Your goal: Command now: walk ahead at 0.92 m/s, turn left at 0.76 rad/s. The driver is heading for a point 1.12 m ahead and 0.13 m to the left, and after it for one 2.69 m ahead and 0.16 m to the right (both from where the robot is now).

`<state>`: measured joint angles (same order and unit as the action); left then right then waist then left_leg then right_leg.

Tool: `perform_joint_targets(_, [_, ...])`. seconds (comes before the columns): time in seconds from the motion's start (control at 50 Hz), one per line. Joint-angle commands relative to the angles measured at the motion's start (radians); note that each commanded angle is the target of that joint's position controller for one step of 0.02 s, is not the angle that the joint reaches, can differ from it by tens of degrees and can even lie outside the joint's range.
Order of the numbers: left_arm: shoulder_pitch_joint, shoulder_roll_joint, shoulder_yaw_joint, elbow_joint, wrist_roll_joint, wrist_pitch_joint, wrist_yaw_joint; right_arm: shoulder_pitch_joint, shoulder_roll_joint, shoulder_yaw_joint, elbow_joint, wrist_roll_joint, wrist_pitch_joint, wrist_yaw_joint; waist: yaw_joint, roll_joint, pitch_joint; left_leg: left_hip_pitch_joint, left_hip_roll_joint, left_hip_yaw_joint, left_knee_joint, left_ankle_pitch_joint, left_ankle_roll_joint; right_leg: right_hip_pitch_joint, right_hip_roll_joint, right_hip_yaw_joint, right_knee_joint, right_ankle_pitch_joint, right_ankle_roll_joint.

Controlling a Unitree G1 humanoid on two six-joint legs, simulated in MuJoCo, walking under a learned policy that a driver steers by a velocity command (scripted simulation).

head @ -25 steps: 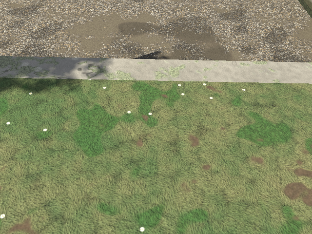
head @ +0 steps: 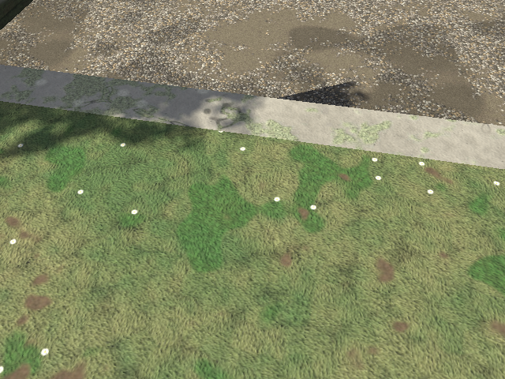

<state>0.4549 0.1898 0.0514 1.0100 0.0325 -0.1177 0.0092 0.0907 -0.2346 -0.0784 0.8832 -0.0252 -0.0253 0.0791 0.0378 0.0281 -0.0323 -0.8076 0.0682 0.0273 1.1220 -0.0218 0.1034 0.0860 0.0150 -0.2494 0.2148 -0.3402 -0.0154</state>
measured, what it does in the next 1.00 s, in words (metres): walks ahead: left foot, then right foot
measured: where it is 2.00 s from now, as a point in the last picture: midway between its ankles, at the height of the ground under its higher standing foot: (216, 176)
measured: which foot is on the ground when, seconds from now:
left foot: up 0.00-0.18, down 0.20-0.66, up 0.68-1.00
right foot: down 0.00-0.20, up 0.22-0.64, down 0.66-1.00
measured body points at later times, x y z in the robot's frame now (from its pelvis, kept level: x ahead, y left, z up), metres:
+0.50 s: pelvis +0.41 +0.08 +0.00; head +0.43 +0.10 +0.44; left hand +0.54 +0.37 -0.09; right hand +0.49 -0.18 -0.13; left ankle +0.27 +0.06 -0.74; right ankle +0.68 -0.01 -0.67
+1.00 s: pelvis +0.89 +0.20 +0.00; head +0.93 +0.19 +0.45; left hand +0.80 +0.47 -0.12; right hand +1.19 +0.04 -0.05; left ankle +1.09 +0.39 -0.69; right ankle +0.74 +0.11 -0.74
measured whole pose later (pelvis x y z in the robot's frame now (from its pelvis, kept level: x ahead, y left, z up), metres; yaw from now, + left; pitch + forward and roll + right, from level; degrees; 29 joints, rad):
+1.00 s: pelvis +0.89 +0.20 +0.00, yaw +1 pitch +3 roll +0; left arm 0.51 0.28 0.08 0.89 -0.01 -0.07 -0.02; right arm -0.07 -0.24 0.06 0.58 -0.04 -0.09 0.03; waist 0.14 0.01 0.02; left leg -0.70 0.09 -0.08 0.60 0.06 -0.03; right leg 0.07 0.14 0.22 0.26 -0.34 -0.13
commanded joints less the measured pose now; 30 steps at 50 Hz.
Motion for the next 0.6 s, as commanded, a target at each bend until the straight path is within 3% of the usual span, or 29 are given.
perform_joint_targets(0.02, [0.026,0.081,0.009,-0.025,-0.001,-0.018,0.008,-0.204,-0.008,0.019,-0.126,-0.001,-0.004,0.019,0.001,-0.070,0.223,-0.077,0.010,0.079,-0.161,0.042,0.017,-0.085,-0.234,0.021,-0.180,0.333,-0.012])
perform_joint_targets(0.06, [0.023,0.108,0.011,-0.021,-0.005,-0.015,0.018,-0.231,-0.006,0.029,-0.155,0.000,-0.004,0.021,-0.016,-0.075,0.227,0.044,-0.024,0.151,-0.305,0.023,0.049,-0.061,-0.233,-0.052,-0.154,0.643,0.005])
perform_joint_targets(0.1, [0.038,0.165,0.019,-0.019,-0.009,-0.005,0.034,-0.190,-0.030,0.028,-0.159,0.008,0.000,0.008,-0.051,-0.111,0.159,0.190,-0.108,0.225,-0.363,-0.014,0.092,0.023,-0.252,-0.086,-0.022,1.207,0.015])
perform_joint_targets(0.12, [0.037,0.200,0.028,-0.024,-0.008,0.008,0.044,-0.120,-0.054,0.023,-0.147,0.011,0.003,-0.001,-0.092,-0.143,0.113,0.257,-0.144,0.238,-0.371,-0.063,0.110,0.072,-0.268,-0.088,0.089,1.406,0.018])
perform_joint_targets(0.16, [-0.026,0.262,0.049,-0.055,0.001,0.038,0.045,0.190,-0.133,-0.010,-0.080,0.014,0.008,-0.024,-0.241,-0.199,-0.029,0.549,-0.187,0.206,-0.374,-0.214,0.156,0.038,-0.312,-0.057,0.482,1.551,-0.020])
perform_joint_targets(0.18, [-0.067,0.264,0.052,-0.079,0.004,0.047,0.031,0.385,-0.188,-0.042,-0.023,0.010,0.003,-0.041,-0.317,-0.166,-0.110,0.807,-0.192,0.130,-0.476,-0.258,0.187,-0.103,-0.307,-0.028,0.780,1.349,-0.046])
perform_joint_targets(0.2, [-0.125,0.222,0.054,-0.094,0.001,0.041,0.014,0.357,-0.220,-0.078,-0.020,0.039,0.014,-0.058,-0.306,0.007,-0.109,1.017,-0.110,-0.061,-0.546,-0.356,0.212,-0.405,-0.134,-0.001,1.163,0.480,-0.029])
perform_joint_targets(0.22, [-0.110,0.102,0.022,-0.227,-0.014,0.013,-0.009,0.237,-0.331,-0.080,-0.056,-0.011,0.022,-0.049,-0.115,0.184,-0.132,1.216,0.132,-0.639,-0.670,-0.393,0.392,-0.882,0.014,0.132,1.465,-0.142,0.029])
perform_joint_targets(0.24, [-0.251,0.142,0.017,-0.283,-0.016,-0.018,-0.009,0.300,-0.314,-0.079,-0.066,-0.016,0.029,-0.059,-0.181,0.009,-0.166,1.191,0.179,-0.789,-0.824,-0.469,0.400,-0.970,-0.009,0.310,1.468,-0.055,0.018])
perform_joint_targets(0.26, [-0.257,0.150,0.012,-0.289,-0.017,-0.033,-0.010,0.296,-0.262,-0.070,-0.039,-0.008,0.018,-0.068,-0.143,-0.072,-0.038,1.052,0.186,-0.744,-0.895,-0.482,0.352,-0.986,-0.072,0.328,1.365,-0.020,0.009])
perform_joint_targets(0.28, [-0.254,0.152,0.009,-0.290,-0.007,-0.030,-0.009,0.269,-0.211,-0.054,-0.030,-0.005,0.003,-0.073,-0.082,-0.145,0.033,0.900,0.145,-0.665,-0.913,-0.411,0.304,-0.920,-0.115,0.331,1.243,0.003,0.014])
perform_joint_targets(0.32, [-0.202,0.139,0.000,-0.273,0.037,0.015,-0.011,0.189,-0.180,-0.034,-0.055,0.006,-0.028,-0.091,0.004,-0.144,0.088,0.675,0.046,-0.504,-0.917,-0.294,0.266,-0.796,-0.156,0.330,1.143,-0.007,0.048])
perform_joint_targets(0.36, [-0.218,0.125,-0.009,-0.291,0.046,0.050,-0.024,0.190,-0.161,-0.018,-0.059,0.021,-0.057,-0.087,0.025,-0.123,0.115,0.532,-0.005,-0.410,-0.944,-0.258,0.251,-0.751,-0.186,0.293,1.012,0.004,0.078])
perform_joint_targets(0.42, [-0.376,0.103,-0.029,-0.348,0.023,0.051,-0.040,0.268,-0.151,-0.010,-0.034,0.021,-0.087,-0.072,-0.040,-0.049,0.179,0.466,-0.065,-0.254,-1.008,0.007,0.185,-0.701,-0.187,0.214,0.699,0.280,0.058])
perform_joint_targets(0.48, [-0.499,0.092,-0.040,-0.376,-0.011,0.045,-0.054,0.373,-0.145,-0.003,-0.007,0.038,-0.108,-0.060,-0.129,-0.018,0.169,0.595,-0.051,-0.164,-1.068,0.296,0.088,-0.624,-0.132,0.130,0.457,0.542,-0.026])
perform_joint_targets(0.52, [-0.527,0.108,-0.036,-0.380,-0.020,0.042,-0.057,0.391,-0.170,-0.003,0.007,0.026,-0.114,-0.069,-0.136,-0.003,0.151,0.785,-0.015,-0.110,-1.074,0.474,0.051,-0.645,-0.092,0.113,0.361,0.562,-0.075])
perform_joint_targets(0.56, [-0.503,0.146,-0.024,-0.370,-0.020,0.038,-0.056,0.388,-0.203,-0.004,0.011,0.005,-0.112,-0.087,-0.103,0.044,0.095,0.948,0.023,-0.045,-0.992,0.835,0.012,-0.615,-0.012,0.088,0.328,0.475,-0.106])
perform_joint_targets(0.58, [-0.455,0.171,-0.015,-0.357,-0.023,0.040,-0.055,0.376,-0.225,-0.008,0.010,-0.010,-0.104,-0.101,-0.062,0.080,0.052,1.001,0.051,-0.025,-0.915,1.007,-0.008,-0.571,0.031,0.091,0.332,0.410,-0.118])
perform_joint_targets(0.6, [-0.344,0.204,-0.001,-0.324,-0.028,0.046,-0.051,0.352,-0.243,-0.013,0.005,-0.030,-0.092,-0.112,0.006,0.104,-0.011,1.037,0.073,-0.008,-0.774,1.147,-0.025,-0.487,0.069,0.096,0.348,0.348,-0.131])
